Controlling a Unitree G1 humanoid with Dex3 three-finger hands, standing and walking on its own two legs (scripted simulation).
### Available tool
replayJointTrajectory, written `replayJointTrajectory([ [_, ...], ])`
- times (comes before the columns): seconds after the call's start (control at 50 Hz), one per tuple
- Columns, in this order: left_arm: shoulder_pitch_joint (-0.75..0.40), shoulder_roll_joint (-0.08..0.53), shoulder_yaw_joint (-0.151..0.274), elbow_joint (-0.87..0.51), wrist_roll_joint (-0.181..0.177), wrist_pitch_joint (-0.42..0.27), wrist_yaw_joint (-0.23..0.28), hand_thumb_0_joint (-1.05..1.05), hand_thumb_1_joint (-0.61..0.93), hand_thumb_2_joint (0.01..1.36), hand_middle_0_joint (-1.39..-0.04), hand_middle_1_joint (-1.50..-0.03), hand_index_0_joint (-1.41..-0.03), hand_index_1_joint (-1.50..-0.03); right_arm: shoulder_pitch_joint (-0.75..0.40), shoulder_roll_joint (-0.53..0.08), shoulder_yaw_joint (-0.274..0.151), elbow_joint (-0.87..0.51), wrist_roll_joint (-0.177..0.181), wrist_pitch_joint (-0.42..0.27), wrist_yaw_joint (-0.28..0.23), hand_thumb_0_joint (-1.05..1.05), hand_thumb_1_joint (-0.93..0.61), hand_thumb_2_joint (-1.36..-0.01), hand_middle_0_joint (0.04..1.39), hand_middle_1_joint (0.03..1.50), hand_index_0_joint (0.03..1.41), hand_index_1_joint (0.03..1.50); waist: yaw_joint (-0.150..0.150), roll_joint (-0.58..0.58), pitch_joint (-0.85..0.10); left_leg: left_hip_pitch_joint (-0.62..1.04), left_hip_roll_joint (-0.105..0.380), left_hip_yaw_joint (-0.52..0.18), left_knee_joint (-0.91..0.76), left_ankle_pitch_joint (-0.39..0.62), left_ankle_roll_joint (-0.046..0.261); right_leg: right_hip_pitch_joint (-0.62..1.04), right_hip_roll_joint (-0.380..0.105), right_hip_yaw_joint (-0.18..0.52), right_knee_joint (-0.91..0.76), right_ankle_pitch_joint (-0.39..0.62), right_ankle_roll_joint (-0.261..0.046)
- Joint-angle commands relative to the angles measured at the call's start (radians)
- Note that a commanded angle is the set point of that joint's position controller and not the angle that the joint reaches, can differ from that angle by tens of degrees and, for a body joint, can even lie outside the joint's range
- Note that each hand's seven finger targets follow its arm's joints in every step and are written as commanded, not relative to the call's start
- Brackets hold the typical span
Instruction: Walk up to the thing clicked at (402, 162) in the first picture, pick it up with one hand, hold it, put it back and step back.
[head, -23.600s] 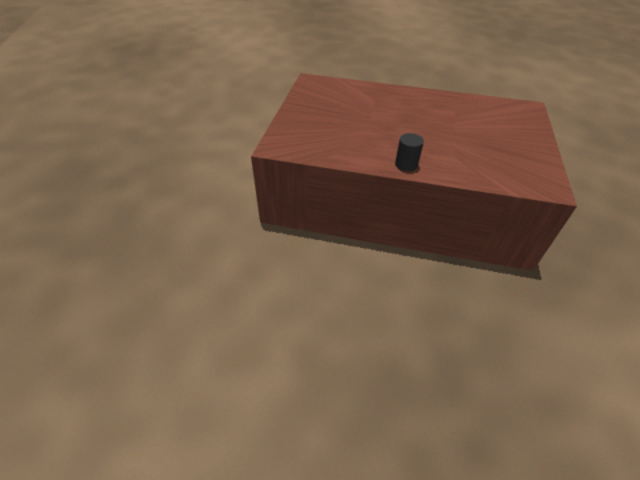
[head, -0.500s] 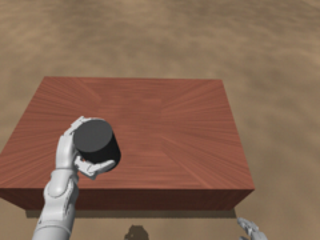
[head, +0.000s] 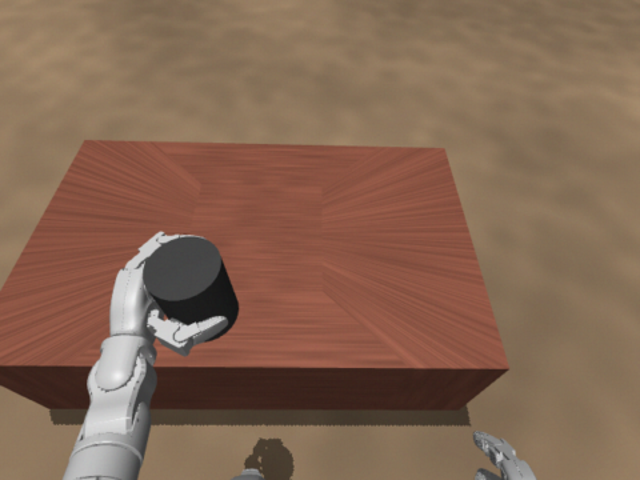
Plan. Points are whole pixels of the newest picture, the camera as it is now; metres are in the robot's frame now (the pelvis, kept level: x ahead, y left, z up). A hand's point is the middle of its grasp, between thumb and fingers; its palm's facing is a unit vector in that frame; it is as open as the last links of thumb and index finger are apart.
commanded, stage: crouch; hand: left
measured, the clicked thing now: (195, 291) +0.35 +0.15 +0.04
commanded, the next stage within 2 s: lower in 1.02 s
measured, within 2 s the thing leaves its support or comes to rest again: neither
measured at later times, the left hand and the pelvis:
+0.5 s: hand (216, 292) +0.43 +0.17 -0.11, palm faces +0.01 -1.00 +0.01, open 11.5 cm; pelvis -0.03 +0.01 -0.12, yaw -3 degrees
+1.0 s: hand (226, 292) +0.47 +0.17 -0.18, palm faces +0.03 -1.00 -0.02, open 11.5 cm; pelvis -0.05 +0.00 -0.18, yaw -5 degrees
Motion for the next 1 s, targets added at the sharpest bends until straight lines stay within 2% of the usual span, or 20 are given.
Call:
replayJointTrajectory([
  [0.0, -0.344, 0.111, 0.051, -0.085, 0.003, -0.104, 0.0, 0.0, 0.197, 1.162, -1.235, -1.292, -1.24, -1.298, 0.0, -0.141, -0.055, -0.094, -0.012, -0.05, 0.001, 0.0, -0.886, -0.9, 0.201, 0.3, 0.201, 0.3, -0.042, -0.049, -0.209, 0.112, -0.017, 0.006, -0.031, 0.115, 0.042, -0.095, 0.007, 0.009, -0.081, 0.218, -0.01],
  [0.04, -0.403, 0.124, 0.063, -0.034, 0.007, -0.144, -0.008, 0.0, 0.189, 1.168, -1.233, -1.301, -1.239, -1.306, 0.009, -0.14, -0.055, -0.078, -0.019, -0.056, 0.005, 0.0, -0.887, -0.9, 0.201, 0.3, 0.201, 0.3, -0.054, -0.046, -0.229, 0.063, -0.018, 0.002, 0.025, 0.104, 0.045, -0.15, 0.002, 0.022, -0.034, 0.21, -0.007],
  [0.06, -0.445, 0.155, 0.096, -0.004, 0.009, -0.165, -0.006, 0.0, 0.187, 1.172, -1.234, -1.305, -1.24, -1.311, 0.02, -0.148, -0.059, -0.07, -0.023, -0.06, 0.008, 0.0, -0.89, -0.901, 0.201, 0.3, 0.201, 0.3, -0.056, -0.048, -0.27, 0.032, -0.017, -0.003, 0.064, 0.112, 0.048, -0.186, 0.001, 0.025, 0.0, 0.214, -0.007],
  [0.14, -0.612, 0.208, 0.107, 0.061, 0.015, -0.255, -0.023, 0.0, 0.136, 1.186, -1.261, -1.338, -1.264, -1.348, 0.055, -0.147, -0.05, -0.067, -0.039, -0.068, 0.02, 0.0, -0.908, -0.906, 0.201, 0.3, 0.201, 0.3, -0.077, 0.022, -0.429, -0.03, -0.016, -0.018, 0.213, 0.131, 0.047, -0.337, 0.007, 0.023, 0.143, 0.212, -0.012],
  [0.16, -0.642, 0.248, 0.137, 0.056, 0.016, -0.276, -0.027, 0.0, 0.113, 1.19, -1.253, -1.339, -1.254, -1.351, 0.071, -0.154, -0.052, -0.071, -0.044, -0.069, 0.022, 0.0, -0.914, -0.907, 0.2, 0.3, 0.2, 0.3, -0.073, 0.038, -0.494, -0.046, -0.016, -0.022, 0.249, 0.15, 0.045, -0.358, 0.009, 0.018, 0.182, 0.222, -0.014],
  [0.22, -0.679, 0.263, 0.154, 0.151, 0.021, -0.296, -0.032, 0.0, 0.086, 1.19, -1.255, -1.342, -1.255, -1.355, 0.077, -0.161, -0.042, -0.08, -0.052, -0.055, 0.031, 0.0, -0.916, -0.908, 0.2, 0.3, 0.2, 0.3, -0.053, 0.083, -0.585, -0.062, -0.011, -0.037, 0.318, 0.191, 0.044, -0.446, 0.021, 0.001, 0.261, 0.221, -0.024],
  [0.26, -0.702, 0.243, 0.151, 0.201, 0.017, -0.298, -0.04, 0.0, 0.1, 1.212, -1.26, -1.349, -1.257, -1.365, 0.092, -0.176, -0.043, -0.076, -0.057, -0.045, 0.037, 0.0, -0.916, -0.909, 0.2, 0.3, 0.2, 0.3, -0.056, 0.097, -0.626, -0.086, -0.006, -0.049, 0.354, 0.245, 0.04, -0.505, 0.026, -0.01, 0.311, 0.243, -0.029],
  [0.32, -0.71, 0.276, 0.163, 0.285, 0.035, -0.28, -0.058, 0.0, 0.108, 1.212, -1.289, -1.353, -1.282, -1.371, 0.12, -0.184, -0.042, -0.059, -0.063, -0.026, 0.04, 0.0, -0.917, -0.909, 0.2, 0.3, 0.2, 0.3, -0.058, 0.093, -0.674, -0.145, -0.003, -0.046, 0.421, 0.29, 0.049, -0.523, 0.031, -0.005, 0.348, 0.297, -0.025],
  [0.42, -0.777, 0.273, 0.204, 0.276, 0.029, -0.283, -0.059, 0.0, 0.084, 1.203, -1.307, -1.366, -1.305, -1.381, 0.125, -0.195, -0.053, -0.055, -0.07, 0.0, 0.058, 0.0, -0.926, -0.909, 0.2, 0.3, 0.2, 0.3, -0.068, 0.081, -0.683, -0.224, 0.005, -0.067, 0.461, 0.222, 0.044, -0.624, 0.039, -0.026, 0.423, 0.212, -0.036],
  [0.5, -0.849, 0.347, 0.255, 0.273, 0.05, -0.295, -0.027, 0.0, 0.147, 1.212, -1.282, -1.354, -1.284, -1.365, 0.134, -0.192, -0.049, -0.038, -0.07, 0.008, 0.059, 0.0, -0.918, -0.908, 0.2, 0.3, 0.2, 0.3, -0.081, 0.058, -0.686, -0.326, 0.007, -0.064, 0.511, 0.135, 0.054, -0.641, 0.04, -0.019, 0.455, 0.174, -0.03],
  [0.56, -0.937, 0.365, 0.246, 0.271, 0.071, -0.305, -0.015, 0.0, 0.135, 1.202, -1.261, -1.342, -1.264, -1.352, 0.136, -0.187, -0.046, -0.031, -0.073, 0.014, 0.058, 0.0, -0.92, -0.908, 0.2, 0.3, 0.2, 0.3, -0.121, 0.04, -0.709, -0.389, 0.008, -0.064, 0.557, 0.094, 0.062, -0.662, 0.04, -0.009, 0.479, 0.159, -0.025],
  [0.58, -0.95, 0.39, 0.255, 0.264, 0.079, -0.306, -0.009, 0.0, 0.132, 1.204, -1.265, -1.343, -1.265, -1.355, 0.139, -0.183, -0.042, -0.028, -0.075, 0.018, 0.058, 0.0, -0.922, -0.91, 0.2, 0.3, 0.2, 0.3, -0.104, 0.066, -0.709, -0.405, 0.006, -0.057, 0.559, 0.084, 0.06, -0.663, 0.04, 0.001, 0.479, 0.143, -0.027],
  [0.66, -0.97, 0.428, 0.265, 0.337, 0.11, -0.287, -0.009, 0.0, 0.131, 1.211, -1.273, -1.359, -1.277, -1.368, 0.135, -0.185, -0.037, -0.023, -0.081, 0.028, 0.058, 0.0, -0.917, -0.908, 0.2, 0.3, 0.2, 0.3, -0.107, 0.115, -0.676, -0.45, 0.011, -0.064, 0.568, -0.013, 0.05, -0.757, 0.043, -0.004, 0.506, 0.037, -0.039],
  [0.72, -0.979, 0.391, 0.241, 0.39, 0.11, -0.262, -0.019, 0.0, 0.133, 1.229, -1.303, -1.389, -1.31, -1.395, 0.132, -0.194, -0.037, -0.03, -0.081, 0.033, 0.058, 0.0, -0.917, -0.907, 0.2, 0.3, 0.2, 0.3, -0.116, 0.158, -0.684, -0.415, 0.02, -0.086, 0.566, -0.052, 0.038, -0.848, 0.046, -0.027, 0.54, -0.012, -0.05],
  [0.74, -0.993, 0.413, 0.242, 0.368, 0.113, -0.26, -0.02, 0.0, 0.132, 1.226, -1.304, -1.384, -1.31, -1.392, 0.127, -0.194, -0.034, -0.037, -0.081, 0.035, 0.057, 0.0, -0.915, -0.907, 0.2, 0.3, 0.2, 0.3, -0.113, 0.168, -0.683, -0.436, 0.019, -0.083, 0.564, -0.067, 0.037, -0.839, 0.046, -0.024, 0.536, -0.022, -0.05],
  [0.8, -1.018, 0.395, 0.228, 0.374, 0.109, -0.244, -0.021, 0.0, 0.115, 1.232, -1.308, -1.398, -1.316, -1.403, 0.137, -0.194, -0.028, -0.038, -0.08, 0.036, 0.056, 0.0, -0.92, -0.908, 0.2, 0.3, 0.2, 0.3, -0.124, 0.171, -0.706, -0.436, 0.02, -0.089, 0.584, -0.045, 0.037, -0.861, 0.047, -0.032, 0.56, -0.005, -0.051],
  [0.86, -1.046, 0.425, 0.238, 0.34, 0.11, -0.235, -0.009, 0.0, 0.142, 1.223, -1.287, -1.369, -1.291, -1.377, 0.142, -0.202, -0.028, -0.039, -0.077, 0.036, 0.053, 0.0, -0.921, -0.91, 0.2, 0.3, 0.2, 0.3, -0.118, 0.171, -0.736, -0.442, 0.021, -0.089, 0.608, -0.024, 0.041, -0.864, 0.048, -0.032, 0.573, 0.014, -0.048],
  [0.88, -1.048, 0.418, 0.235, 0.352, 0.109, -0.233, -0.01, 0.0, 0.161, 1.214, -1.294, -1.373, -1.301, -1.378, 0.146, -0.201, -0.028, -0.033, -0.076, 0.037, 0.051, 0.0, -0.922, -0.909, 0.2, 0.3, 0.2, 0.3, -0.135, 0.163, -0.732, -0.448, 0.023, -0.098, 0.614, -0.019, 0.04, -0.873, 0.048, -0.039, 0.588, 0.019, -0.048],
  [0.9, -1.052, 0.447, 0.252, 0.323, 0.107, -0.235, -0.007, 0.0, 0.141, 1.218, -1.277, -1.361, -1.281, -1.369, 0.145, -0.201, -0.026, -0.036, -0.077, 0.035, 0.05, 0.0, -0.921, -0.909, 0.2, 0.3, 0.2, 0.3, -0.12, 0.16, -0.752, -0.473, 0.018, -0.079, 0.634, 0.007, 0.046, -0.838, 0.05, -0.026, 0.581, 0.049, -0.044],
  [0.98, -1.058, 0.46, 0.265, 0.337, 0.11, -0.237, 0.0, 0.0, 0.134, 1.189, -1.24, -1.319, -1.242, -1.329, 0.149, -0.197, -0.021, -0.025, -0.08, 0.036, 0.049, 0.0, -0.927, -0.911, 0.2, 0.3, 0.2, 0.3, -0.126, 0.149, -0.744, -0.517, 0.016, -0.074, 0.673, 0.03, 0.054, -0.842, 0.05, -0.022, 0.603, 0.076, -0.038],
])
